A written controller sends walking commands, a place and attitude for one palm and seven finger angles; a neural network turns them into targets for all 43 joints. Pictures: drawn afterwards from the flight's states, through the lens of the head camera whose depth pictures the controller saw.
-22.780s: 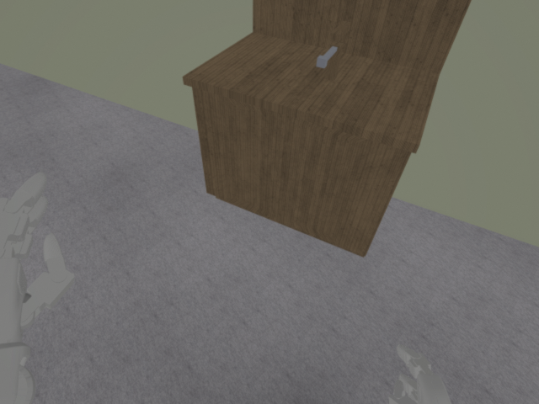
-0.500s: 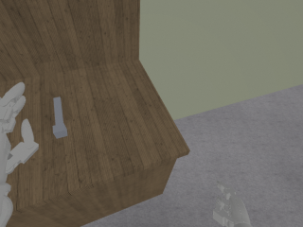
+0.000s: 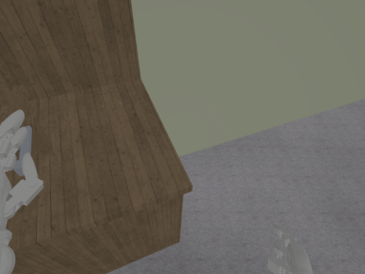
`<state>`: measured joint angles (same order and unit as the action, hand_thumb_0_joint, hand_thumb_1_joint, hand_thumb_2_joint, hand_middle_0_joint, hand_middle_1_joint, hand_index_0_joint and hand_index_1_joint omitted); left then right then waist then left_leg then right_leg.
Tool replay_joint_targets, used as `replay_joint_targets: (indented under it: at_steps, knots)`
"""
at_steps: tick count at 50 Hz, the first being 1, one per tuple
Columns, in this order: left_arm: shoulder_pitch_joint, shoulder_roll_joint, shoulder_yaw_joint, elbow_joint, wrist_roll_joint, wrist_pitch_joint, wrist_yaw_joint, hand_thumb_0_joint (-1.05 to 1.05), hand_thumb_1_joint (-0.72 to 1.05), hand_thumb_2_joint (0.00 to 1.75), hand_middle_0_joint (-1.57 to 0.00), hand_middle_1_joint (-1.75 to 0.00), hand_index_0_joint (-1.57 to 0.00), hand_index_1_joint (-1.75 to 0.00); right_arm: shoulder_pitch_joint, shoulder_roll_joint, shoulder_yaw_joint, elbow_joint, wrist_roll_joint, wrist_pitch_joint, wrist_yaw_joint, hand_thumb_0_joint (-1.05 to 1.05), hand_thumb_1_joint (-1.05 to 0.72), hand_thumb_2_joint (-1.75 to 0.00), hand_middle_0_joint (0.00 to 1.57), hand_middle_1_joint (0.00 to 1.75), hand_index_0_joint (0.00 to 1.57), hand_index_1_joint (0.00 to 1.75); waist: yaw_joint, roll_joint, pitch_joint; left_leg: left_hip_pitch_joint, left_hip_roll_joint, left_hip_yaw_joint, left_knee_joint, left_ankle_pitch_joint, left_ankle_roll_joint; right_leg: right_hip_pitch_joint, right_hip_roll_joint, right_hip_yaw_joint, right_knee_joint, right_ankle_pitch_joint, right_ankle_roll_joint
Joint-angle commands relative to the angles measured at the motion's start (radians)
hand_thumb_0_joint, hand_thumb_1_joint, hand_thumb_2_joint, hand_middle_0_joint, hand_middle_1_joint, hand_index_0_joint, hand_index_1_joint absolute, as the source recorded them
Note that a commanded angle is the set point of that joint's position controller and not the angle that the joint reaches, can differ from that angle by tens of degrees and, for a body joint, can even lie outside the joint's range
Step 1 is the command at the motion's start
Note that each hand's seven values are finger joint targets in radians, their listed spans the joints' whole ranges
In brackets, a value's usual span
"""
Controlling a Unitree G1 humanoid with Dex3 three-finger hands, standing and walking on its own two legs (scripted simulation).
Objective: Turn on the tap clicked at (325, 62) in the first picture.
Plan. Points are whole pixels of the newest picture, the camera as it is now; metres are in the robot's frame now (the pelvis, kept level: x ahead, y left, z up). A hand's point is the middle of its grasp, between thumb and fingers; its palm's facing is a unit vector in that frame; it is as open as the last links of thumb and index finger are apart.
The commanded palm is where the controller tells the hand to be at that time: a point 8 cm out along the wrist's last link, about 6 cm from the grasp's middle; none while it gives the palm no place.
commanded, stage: come to a stop and stand still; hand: left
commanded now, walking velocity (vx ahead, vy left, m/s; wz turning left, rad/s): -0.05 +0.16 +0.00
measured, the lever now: (24, 167) +0.31 +0.37 +0.05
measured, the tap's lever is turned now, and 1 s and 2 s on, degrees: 0 0 0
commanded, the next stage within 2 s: look again from close up in 0.90 s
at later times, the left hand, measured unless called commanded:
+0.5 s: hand (46, 216) +0.17 +0.21 +0.16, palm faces +0.39 -0.80 -0.45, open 7.4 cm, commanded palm +0.12 +0.24 +0.18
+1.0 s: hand (56, 230) +0.15 +0.18 +0.17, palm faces +0.44 -0.78 -0.45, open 7.4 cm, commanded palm +0.08 +0.22 +0.18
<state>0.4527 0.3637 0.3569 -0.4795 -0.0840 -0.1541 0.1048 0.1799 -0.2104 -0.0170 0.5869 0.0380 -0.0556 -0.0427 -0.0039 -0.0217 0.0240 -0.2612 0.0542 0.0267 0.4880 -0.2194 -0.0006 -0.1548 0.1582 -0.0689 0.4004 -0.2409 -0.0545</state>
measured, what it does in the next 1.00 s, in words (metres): steps on the spot: right foot, then left foot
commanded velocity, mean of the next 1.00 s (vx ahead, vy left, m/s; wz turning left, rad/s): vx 0.03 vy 0.04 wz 0.00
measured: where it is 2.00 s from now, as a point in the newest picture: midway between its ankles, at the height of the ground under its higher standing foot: outside the picture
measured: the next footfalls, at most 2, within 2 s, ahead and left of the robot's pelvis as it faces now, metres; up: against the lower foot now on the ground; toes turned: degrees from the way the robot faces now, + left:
right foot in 0.64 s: +0.04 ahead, -0.11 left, +0.00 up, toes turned +1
left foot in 0.84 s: -0.03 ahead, +0.04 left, +0.00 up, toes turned +4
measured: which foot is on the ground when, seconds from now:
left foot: down 0.00-0.66, up 0.68-0.82, down 0.84-1.00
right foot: down 0.00-0.48, up 0.50-0.62, down 0.64-1.00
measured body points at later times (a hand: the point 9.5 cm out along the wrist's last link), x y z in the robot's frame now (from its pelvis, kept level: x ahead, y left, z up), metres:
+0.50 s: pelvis -0.04 -0.04 +0.00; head -0.03 -0.06 +0.45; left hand +0.14 +0.25 +0.19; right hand +0.11 -0.27 -0.10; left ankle +0.00 +0.08 -0.74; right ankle -0.03 -0.03 -0.72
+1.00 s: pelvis -0.07 -0.07 -0.01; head -0.03 -0.07 +0.44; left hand +0.12 +0.22 +0.19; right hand +0.12 -0.30 -0.09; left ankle -0.07 +0.04 -0.74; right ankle -0.03 -0.18 -0.73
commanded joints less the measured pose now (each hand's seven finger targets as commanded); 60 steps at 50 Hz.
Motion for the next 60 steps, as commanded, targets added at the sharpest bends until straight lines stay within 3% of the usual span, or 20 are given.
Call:
replay_joint_targets:
  at_steps: [1, 10, 14, 16, 19, 21, 23, 24, 26, 31, 34, 37, 41, 44, 49, 50, 51, 53, 55, 60]
  knots:
    - [-0.019, 0.193, 0.125, -0.215, 0.011, -0.075, 0.030, 0.00, 0.90, 0.90, -0.20, -0.30, -0.20, -0.30, -0.104, -0.107, -0.033, -0.167, -0.003, -0.037, -0.013, 0.00, -0.90, -0.90, 0.20, 0.30, 0.20, 0.30, 0.010, 0.102, -0.155, 0.172, -0.008, 0.041, -0.026, 0.244, 0.058, 0.025, -0.214, 0.092, -0.015, 0.726, 0.271]
    - [-0.039, 0.200, 0.119, -0.207, 0.018, -0.076, 0.014, 0.00, 0.90, 0.90, -0.20, -0.30, -0.20, -0.30, -0.068, -0.107, -0.054, -0.162, 0.006, -0.009, -0.001, 0.00, -0.90, -0.90, 0.20, 0.30, 0.20, 0.30, -0.022, 0.011, -0.128, 0.207, -0.066, 0.113, -0.056, 0.032, 0.049, 0.007, -0.185, 0.069, -0.066, 0.766, 0.375]
    - [-0.026, 0.184, 0.137, -0.202, 0.042, -0.064, 0.013, 0.00, 0.90, 0.90, -0.20, -0.30, -0.20, -0.30, -0.121, -0.114, -0.045, -0.237, -0.012, -0.010, 0.004, 0.00, -0.90, -0.90, 0.20, 0.30, 0.20, 0.30, 0.045, 0.291, -0.118, -0.318, 0.141, -0.126, -0.074, -0.249, 0.132, 0.243, -0.218, 0.213, 0.222, -0.045, 0.163]
    - [-0.020, 0.256, 0.178, -0.191, 0.048, -0.070, 0.005, 0.00, 0.90, 0.90, -0.20, -0.30, -0.20, -0.30, -0.060, -0.098, -0.044, -0.216, -0.009, 0.000, 0.003, 0.00, -0.90, -0.90, 0.20, 0.30, 0.20, 0.30, 0.037, -0.137, -0.040, -0.270, -0.088, -0.038, 0.364, -0.241, 0.037, 0.018, -0.399, 0.496, -0.253, -0.233, 0.061]
    - [-0.031, 0.211, 0.161, -0.160, 0.011, -0.091, 0.013, 0.00, 0.90, 0.90, -0.20, -0.30, -0.20, -0.30, -0.042, -0.096, -0.039, -0.121, 0.005, -0.049, 0.001, 0.00, -0.90, -0.90, 0.20, 0.30, 0.20, 0.30, -0.022, -0.145, -0.045, -0.047, -0.131, 0.037, 0.413, -0.154, 0.001, -0.106, -0.314, 0.236, -0.286, 0.307, 0.367]
    - [-0.045, 0.192, 0.138, -0.115, 0.019, -0.068, 0.020, 0.00, 0.90, 0.90, -0.20, -0.30, -0.20, -0.30, -0.083, -0.084, -0.048, -0.099, 0.005, -0.065, -0.006, 0.00, -0.90, -0.90, 0.20, 0.30, 0.20, 0.30, -0.029, -0.180, -0.032, 0.153, -0.139, 0.158, -0.007, -0.200, 0.031, -0.072, -0.213, 0.060, -0.198, 0.519, 0.387]
    - [-0.056, 0.134, 0.085, -0.110, 0.024, -0.069, 0.032, 0.00, 0.90, 0.90, -0.20, -0.30, -0.20, -0.30, -0.071, -0.096, -0.044, -0.092, -0.019, -0.072, 0.007, 0.00, -0.90, -0.90, 0.20, 0.30, 0.20, 0.30, -0.070, 0.280, -0.078, 0.301, 0.063, -0.023, -0.240, 0.019, 0.181, -0.149, -0.085, -0.001, 0.444, 0.403, 0.312]
    - [-0.048, 0.168, 0.111, -0.149, 0.031, -0.067, 0.041, 0.00, 0.90, 0.90, -0.20, -0.30, -0.20, -0.30, -0.110, -0.101, -0.052, -0.177, -0.045, -0.067, 0.018, 0.00, -0.90, -0.90, 0.20, 0.30, 0.20, 0.30, -0.032, 0.514, -0.113, 0.079, 0.300, -0.302, -0.220, 0.009, 0.312, -0.185, -0.120, 0.200, 0.992, -0.222, 0.192]
    - [-0.133, 0.212, 0.133, -0.150, 0.050, -0.082, 0.011, 0.00, 0.90, 0.90, -0.20, -0.30, -0.20, -0.30, -0.088, -0.107, -0.079, -0.193, -0.021, -0.043, 0.025, 0.00, -0.90, -0.90, 0.20, 0.30, 0.20, 0.30, 0.020, 0.106, -0.080, -0.150, 0.300, -0.351, -0.102, 0.022, 0.232, -0.299, -0.177, 0.383, 1.132, -0.329, 0.069]
    - [-0.027, 0.264, 0.229, -0.227, 0.047, -0.102, 0.006, 0.00, 0.90, 0.90, -0.20, -0.30, -0.20, -0.30, 0.006, -0.099, -0.038, -0.168, 0.002, -0.072, 0.006, 0.00, -0.90, -0.90, 0.20, 0.30, 0.20, 0.30, 0.022, -0.057, -0.060, -0.304, 0.035, -0.066, 0.236, -0.368, 0.093, 0.037, -0.171, 0.024, 0.085, -0.059, 0.060]
    - [-0.127, 0.213, 0.154, -0.273, 0.032, -0.098, -0.004, 0.00, 0.90, 0.90, -0.20, -0.30, -0.20, -0.30, -0.022, -0.141, -0.078, -0.193, 0.000, -0.096, 0.026, 0.00, -0.90, -0.90, 0.20, 0.30, 0.20, 0.30, 0.005, -0.358, -0.007, -0.275, -0.108, -0.082, 0.852, -0.213, 0.000, -0.227, -0.505, 0.673, -0.162, 0.086, -0.192]
    - [-0.090, 0.227, 0.188, -0.257, 0.043, -0.110, 0.013, 0.00, 0.90, 0.90, -0.20, -0.30, -0.20, -0.30, -0.022, -0.075, -0.037, -0.143, 0.004, -0.083, 0.026, 0.00, -0.90, -0.90, 0.20, 0.30, 0.20, 0.30, -0.023, -0.034, 0.031, -0.196, -0.018, -0.153, 0.649, -0.217, 0.025, -0.262, -0.467, 0.470, -0.006, 0.173, -0.180]
    - [-0.050, 0.194, 0.174, -0.199, 0.049, -0.136, 0.055, 0.00, 0.90, 0.90, -0.20, -0.30, -0.20, -0.30, -0.031, -0.076, -0.045, -0.129, -0.016, -0.101, -0.003, 0.00, -0.90, -0.90, 0.20, 0.30, 0.20, 0.30, -0.005, 0.039, -0.137, 0.140, -0.092, 0.015, -0.097, 0.099, 0.053, -0.074, -0.273, 0.175, 0.275, 0.363, -0.034]
    - [-0.116, 0.216, 0.164, -0.270, 0.054, -0.144, 0.061, 0.00, 0.90, 0.90, -0.20, -0.30, -0.20, -0.30, -0.030, -0.078, -0.049, -0.146, -0.028, -0.110, 0.002, 0.00, -0.90, -0.90, 0.20, 0.30, 0.20, 0.30, -0.021, 0.329, -0.160, 0.356, 0.150, -0.276, -0.050, 0.611, 0.198, -0.340, -0.141, 0.073, 0.581, -0.240, 0.037]
    - [0.030, 0.183, 0.167, -0.259, 0.052, -0.120, 0.026, 0.00, 0.90, 0.90, -0.20, -0.30, -0.20, -0.30, -0.014, -0.109, -0.052, -0.159, -0.005, -0.109, 0.033, 0.00, -0.90, -0.90, 0.20, 0.30, 0.20, 0.30, 0.011, 0.174, -0.086, 0.005, 0.120, -0.175, 0.029, 0.285, 0.119, -0.033, -0.178, 0.063, 0.112, -0.026, 0.026]
    - [-0.852, 0.923, 0.706, -0.432, 0.140, -0.224, 0.017, 0.00, 0.90, 0.90, -0.20, -0.30, -0.20, -0.30, 0.076, -0.121, -0.058, -0.077, -0.097, -0.185, 0.036, 0.00, -0.90, -0.90, 0.20, 0.30, 0.20, 0.30, 0.092, -0.015, -0.142, -0.114, 0.025, -0.001, 0.263, 0.328, 0.061, 0.046, -0.184, 0.195, 0.029, 0.319, -0.003]
    - [-0.740, 0.675, 0.553, -0.106, 0.061, -0.209, -0.001, 0.00, 0.90, 0.90, -0.20, -0.30, -0.20, -0.30, 0.036, -0.043, -0.024, -0.041, -0.053, -0.177, 0.038, 0.00, -0.90, -0.90, 0.20, 0.30, 0.20, 0.30, 0.028, -0.058, -0.186, -0.067, -0.058, 0.009, 0.273, 0.086, -0.005, 0.080, -0.361, 0.326, -0.013, 0.530, -0.126]
    - [-0.259, 0.203, 0.195, 0.203, 0.008, -0.157, -0.048, 0.00, 0.90, 0.90, -0.20, -0.30, -0.20, -0.30, 0.032, -0.096, -0.042, -0.095, -0.017, -0.191, 0.038, 0.00, -0.90, -0.90, 0.20, 0.30, 0.20, 0.30, 0.016, -0.008, -0.140, 0.073, -0.053, -0.006, -0.050, 0.024, -0.007, 0.008, -0.302, 0.317, 0.073, 0.481, -0.036]
    - [-0.110, 0.165, 0.117, 0.089, 0.004, -0.141, -0.061, 0.00, 0.90, 0.90, -0.20, -0.30, -0.20, -0.30, -0.007, -0.124, -0.045, -0.114, -0.001, -0.157, 0.064, 0.00, -0.90, -0.90, 0.20, 0.30, 0.20, 0.30, 0.035, 0.108, -0.139, 0.120, 0.008, -0.035, -0.057, 0.240, 0.032, -0.016, -0.240, 0.227, 0.078, 0.348, 0.050]
    - [-0.099, 0.183, 0.088, -0.013, 0.028, -0.100, -0.038, 0.00, 0.90, 0.90, -0.20, -0.30, -0.20, -0.30, -0.038, -0.110, -0.022, -0.171, -0.006, -0.126, 0.049, 0.00, -0.90, -0.90, 0.20, 0.30, 0.20, 0.30, 0.044, -0.153, -0.100, 0.056, -0.008, -0.035, -0.068, -0.026, 0.030, -0.066, -0.232, 0.240, -0.091, 0.009, 0.045]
